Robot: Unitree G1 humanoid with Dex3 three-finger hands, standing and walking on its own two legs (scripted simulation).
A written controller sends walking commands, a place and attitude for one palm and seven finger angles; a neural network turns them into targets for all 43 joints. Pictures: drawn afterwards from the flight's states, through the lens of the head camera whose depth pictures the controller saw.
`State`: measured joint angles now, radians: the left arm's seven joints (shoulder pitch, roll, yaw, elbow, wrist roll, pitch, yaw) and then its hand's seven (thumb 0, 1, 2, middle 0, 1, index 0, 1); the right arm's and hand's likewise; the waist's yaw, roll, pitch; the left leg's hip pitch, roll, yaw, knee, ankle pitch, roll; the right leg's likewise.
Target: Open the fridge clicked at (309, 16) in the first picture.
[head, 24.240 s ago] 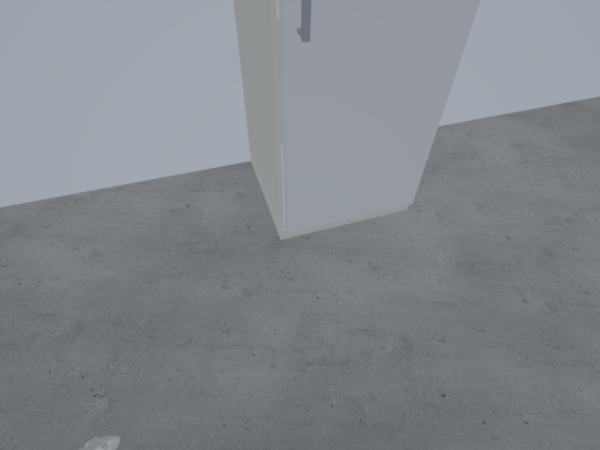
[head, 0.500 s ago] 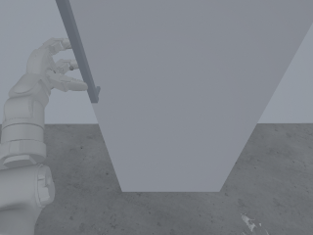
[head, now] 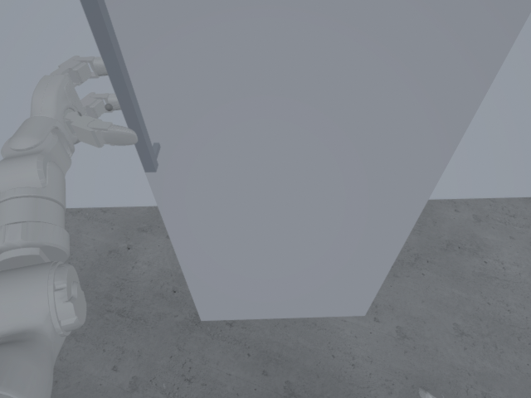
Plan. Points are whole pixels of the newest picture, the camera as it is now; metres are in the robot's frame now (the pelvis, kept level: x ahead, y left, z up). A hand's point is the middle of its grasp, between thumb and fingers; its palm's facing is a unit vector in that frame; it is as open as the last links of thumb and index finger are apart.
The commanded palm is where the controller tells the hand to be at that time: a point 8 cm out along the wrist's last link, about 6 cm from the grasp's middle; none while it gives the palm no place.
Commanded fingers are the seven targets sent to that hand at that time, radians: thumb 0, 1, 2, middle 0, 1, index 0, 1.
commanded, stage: slide the fingers in behind the handle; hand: left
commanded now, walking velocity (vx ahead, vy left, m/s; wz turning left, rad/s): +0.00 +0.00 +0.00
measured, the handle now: (125, 75) +0.48 +0.21 +0.26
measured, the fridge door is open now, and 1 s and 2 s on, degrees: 0 0 0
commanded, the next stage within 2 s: grip the handle and tug to test in 1.78 s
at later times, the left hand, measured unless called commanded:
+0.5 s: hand (118, 116) +0.41 +0.21 +0.24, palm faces +0.06 -1.00 -0.01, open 14.0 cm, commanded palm +0.39 +0.26 +0.24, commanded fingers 0.00 -0.50 0.30 -0.30 -1.20 -0.30 -1.20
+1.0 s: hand (134, 114) +0.42 +0.19 +0.24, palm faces +0.08 -1.00 -0.01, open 14.0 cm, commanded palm +0.39 +0.24 +0.24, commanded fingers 0.00 -0.50 0.30 -0.30 -1.20 -0.30 -1.20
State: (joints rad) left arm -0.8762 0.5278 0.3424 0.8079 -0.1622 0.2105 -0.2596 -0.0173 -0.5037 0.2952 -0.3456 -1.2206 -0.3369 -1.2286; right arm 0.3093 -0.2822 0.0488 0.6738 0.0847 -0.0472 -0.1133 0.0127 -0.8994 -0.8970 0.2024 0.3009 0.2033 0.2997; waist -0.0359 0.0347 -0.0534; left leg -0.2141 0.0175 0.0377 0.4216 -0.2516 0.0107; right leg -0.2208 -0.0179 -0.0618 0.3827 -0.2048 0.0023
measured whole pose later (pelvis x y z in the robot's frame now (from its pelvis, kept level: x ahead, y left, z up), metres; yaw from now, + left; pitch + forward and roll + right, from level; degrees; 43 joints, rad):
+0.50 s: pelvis +0.00 +0.00 +0.00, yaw +0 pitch +1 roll -1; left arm -0.76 0.43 0.30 0.57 -0.19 0.30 -0.20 -0.02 -0.51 0.29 -0.31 -1.20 -0.30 -1.20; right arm 0.24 -0.27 0.06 0.65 0.09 -0.04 -0.10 0.01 -0.90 -0.90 0.20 0.30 0.20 0.30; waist 0.00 0.04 -0.05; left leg -0.18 0.01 0.03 0.41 -0.25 0.01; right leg -0.19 -0.02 -0.06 0.38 -0.21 0.00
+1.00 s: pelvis +0.00 -0.01 +0.00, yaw +0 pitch +1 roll +0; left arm -0.76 0.41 0.30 0.56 -0.18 0.31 -0.16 -0.02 -0.50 0.30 -0.31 -1.20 -0.30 -1.20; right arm 0.26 -0.27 0.05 0.66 0.08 -0.02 -0.11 0.01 -0.90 -0.90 0.20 0.30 0.20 0.30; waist -0.01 0.04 -0.05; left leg -0.16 0.02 0.04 0.40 -0.25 0.00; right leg -0.18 -0.01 -0.06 0.38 -0.21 -0.01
